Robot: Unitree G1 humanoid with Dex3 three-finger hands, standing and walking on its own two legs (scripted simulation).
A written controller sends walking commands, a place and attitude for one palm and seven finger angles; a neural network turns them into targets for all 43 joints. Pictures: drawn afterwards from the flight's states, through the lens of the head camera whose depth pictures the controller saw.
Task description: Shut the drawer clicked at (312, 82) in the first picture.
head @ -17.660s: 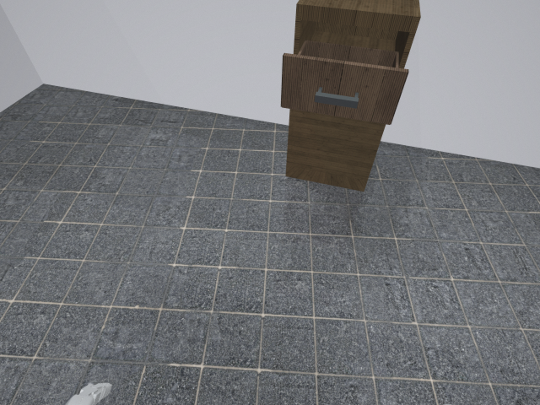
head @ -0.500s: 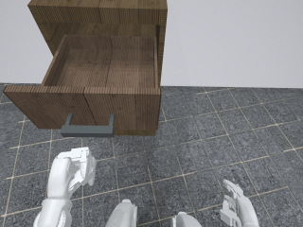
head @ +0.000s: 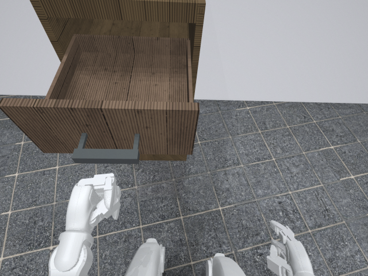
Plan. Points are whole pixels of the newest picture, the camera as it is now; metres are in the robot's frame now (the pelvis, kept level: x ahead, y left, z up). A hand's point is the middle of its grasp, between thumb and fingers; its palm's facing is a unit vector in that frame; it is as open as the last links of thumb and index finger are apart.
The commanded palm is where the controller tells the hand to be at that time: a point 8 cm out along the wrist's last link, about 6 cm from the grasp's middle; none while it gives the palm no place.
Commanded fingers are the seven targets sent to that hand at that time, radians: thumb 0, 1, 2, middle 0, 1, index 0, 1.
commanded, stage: push the drawer shut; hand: left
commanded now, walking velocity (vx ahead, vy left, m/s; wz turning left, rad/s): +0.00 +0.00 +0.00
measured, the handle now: (108, 147) +0.37 +0.19 +0.04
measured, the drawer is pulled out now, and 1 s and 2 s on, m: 0.30 0.23 0.12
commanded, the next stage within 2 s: none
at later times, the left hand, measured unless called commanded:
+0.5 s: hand (118, 181) +0.30 +0.15 +0.04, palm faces +0.03 -1.00 -0.03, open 3.1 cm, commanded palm +0.29 +0.20 +0.04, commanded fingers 0.00 0.90 0.90 -1.40 -1.60 -1.40 -1.60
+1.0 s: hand (122, 154) +0.36 +0.15 +0.04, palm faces +0.03 -1.00 -0.04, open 2.9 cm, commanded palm +0.35 +0.20 +0.04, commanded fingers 0.00 0.90 0.90 -1.40 -1.60 -1.40 -1.60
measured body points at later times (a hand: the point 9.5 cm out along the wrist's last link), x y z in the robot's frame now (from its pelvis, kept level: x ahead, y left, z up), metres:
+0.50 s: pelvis +0.00 -0.01 +0.00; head +0.09 +0.01 +0.44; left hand +0.29 +0.21 +0.04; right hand +0.17 -0.24 -0.10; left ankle +0.05 +0.09 -0.63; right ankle -0.01 -0.12 -0.63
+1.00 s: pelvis -0.02 -0.01 +0.00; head +0.07 +0.01 +0.44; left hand +0.35 +0.21 +0.04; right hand +0.12 -0.26 -0.11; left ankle +0.05 +0.09 -0.63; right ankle -0.01 -0.12 -0.63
